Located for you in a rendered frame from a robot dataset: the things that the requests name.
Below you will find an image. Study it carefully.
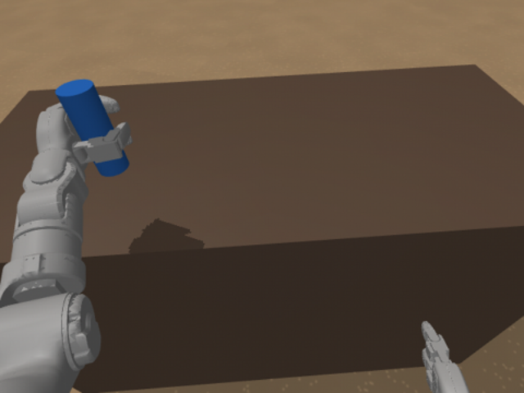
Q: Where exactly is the right robot hand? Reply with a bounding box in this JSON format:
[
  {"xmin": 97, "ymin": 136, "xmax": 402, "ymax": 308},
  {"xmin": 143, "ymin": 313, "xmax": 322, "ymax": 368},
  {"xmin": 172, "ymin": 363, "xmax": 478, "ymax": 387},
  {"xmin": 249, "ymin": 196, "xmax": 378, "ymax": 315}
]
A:
[{"xmin": 422, "ymin": 321, "xmax": 470, "ymax": 393}]

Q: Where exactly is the can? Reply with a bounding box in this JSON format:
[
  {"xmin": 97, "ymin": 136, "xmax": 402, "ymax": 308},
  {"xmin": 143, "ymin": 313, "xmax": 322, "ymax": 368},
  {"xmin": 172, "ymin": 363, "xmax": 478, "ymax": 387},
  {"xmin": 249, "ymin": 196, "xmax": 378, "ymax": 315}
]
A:
[{"xmin": 55, "ymin": 79, "xmax": 129, "ymax": 177}]

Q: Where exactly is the left robot hand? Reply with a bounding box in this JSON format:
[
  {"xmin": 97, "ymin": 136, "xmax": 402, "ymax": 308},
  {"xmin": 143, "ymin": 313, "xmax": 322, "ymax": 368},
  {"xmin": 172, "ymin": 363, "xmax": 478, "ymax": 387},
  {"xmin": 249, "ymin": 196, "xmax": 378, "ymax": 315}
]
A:
[{"xmin": 36, "ymin": 95, "xmax": 133, "ymax": 170}]

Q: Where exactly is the left robot arm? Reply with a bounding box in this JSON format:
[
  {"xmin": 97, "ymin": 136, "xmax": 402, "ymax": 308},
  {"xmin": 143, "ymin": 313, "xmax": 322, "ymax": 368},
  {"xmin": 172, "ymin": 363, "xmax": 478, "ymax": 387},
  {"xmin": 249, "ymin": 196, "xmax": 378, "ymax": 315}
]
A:
[{"xmin": 0, "ymin": 149, "xmax": 101, "ymax": 393}]

